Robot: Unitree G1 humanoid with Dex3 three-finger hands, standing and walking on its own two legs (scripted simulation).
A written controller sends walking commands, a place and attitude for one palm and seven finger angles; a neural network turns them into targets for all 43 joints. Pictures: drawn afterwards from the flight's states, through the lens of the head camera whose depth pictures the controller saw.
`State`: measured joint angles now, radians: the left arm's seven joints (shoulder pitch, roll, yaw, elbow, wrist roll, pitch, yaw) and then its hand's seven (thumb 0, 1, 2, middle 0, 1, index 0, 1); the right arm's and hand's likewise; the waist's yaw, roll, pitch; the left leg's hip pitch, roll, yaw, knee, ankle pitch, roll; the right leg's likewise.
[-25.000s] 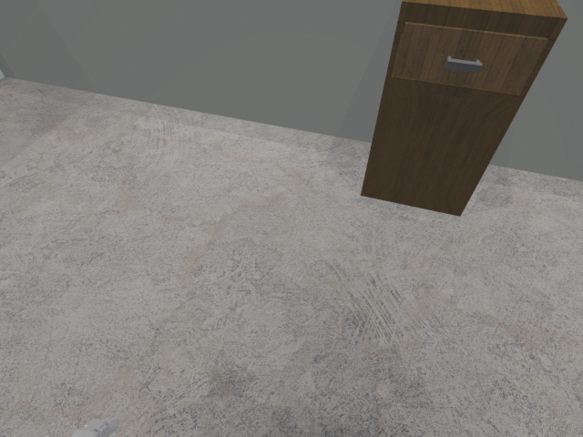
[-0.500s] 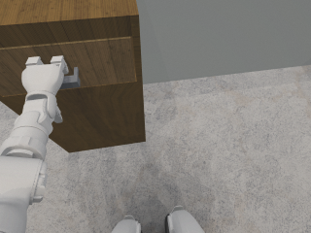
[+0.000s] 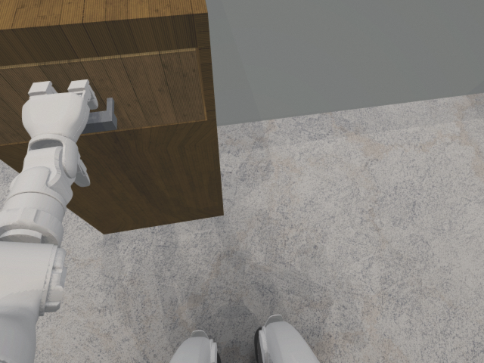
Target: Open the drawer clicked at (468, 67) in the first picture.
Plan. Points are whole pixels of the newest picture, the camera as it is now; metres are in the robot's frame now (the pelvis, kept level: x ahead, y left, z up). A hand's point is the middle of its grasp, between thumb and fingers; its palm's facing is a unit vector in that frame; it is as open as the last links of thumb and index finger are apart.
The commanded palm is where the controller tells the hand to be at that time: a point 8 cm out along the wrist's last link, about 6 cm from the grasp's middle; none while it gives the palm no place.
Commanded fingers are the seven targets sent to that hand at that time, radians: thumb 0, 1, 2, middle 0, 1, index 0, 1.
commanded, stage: lift the fingers back up to retry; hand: left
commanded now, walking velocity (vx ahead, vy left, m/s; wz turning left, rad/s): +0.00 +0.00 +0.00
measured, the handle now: (84, 114) +0.55 +0.26 +0.02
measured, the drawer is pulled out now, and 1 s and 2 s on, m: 0.00 0.00 0.00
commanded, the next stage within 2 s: re-aim the fingers above the handle in 0.72 s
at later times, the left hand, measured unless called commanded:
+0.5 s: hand (51, 118) +0.49 +0.27 +0.07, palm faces -0.04 -0.02 -1.00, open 13.8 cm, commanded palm +0.47 +0.27 +0.13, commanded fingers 0.00 -0.50 0.30 -0.30 -1.20 -0.30 -1.20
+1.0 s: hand (48, 116) +0.50 +0.28 +0.07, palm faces -0.04 -0.02 -1.00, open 13.8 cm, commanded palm +0.48 +0.27 +0.14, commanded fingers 0.00 -0.50 0.30 -0.30 -1.20 -0.30 -1.20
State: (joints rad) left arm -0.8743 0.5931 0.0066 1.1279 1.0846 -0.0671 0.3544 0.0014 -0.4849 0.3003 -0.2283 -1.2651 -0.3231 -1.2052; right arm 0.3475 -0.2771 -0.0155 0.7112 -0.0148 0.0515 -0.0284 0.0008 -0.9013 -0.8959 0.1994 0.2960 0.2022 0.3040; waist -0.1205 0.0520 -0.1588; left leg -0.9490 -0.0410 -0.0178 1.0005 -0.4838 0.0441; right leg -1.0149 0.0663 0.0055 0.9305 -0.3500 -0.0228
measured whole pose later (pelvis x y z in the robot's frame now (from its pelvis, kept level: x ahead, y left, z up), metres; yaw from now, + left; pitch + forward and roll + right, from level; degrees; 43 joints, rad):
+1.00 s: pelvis +0.03 +0.01 +0.04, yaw +0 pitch +19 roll -2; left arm -0.76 0.54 0.01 1.01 1.08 -0.08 0.30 0.00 -0.49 0.30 -0.32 -1.20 -0.32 -1.21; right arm 0.32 -0.26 -0.05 0.70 -0.01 0.10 -0.02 0.00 -0.90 -0.90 0.20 0.30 0.20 0.30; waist -0.07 0.05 -0.13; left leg -0.66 -0.05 -0.02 0.76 -0.43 0.06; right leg -0.72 0.05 0.02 0.70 -0.31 -0.01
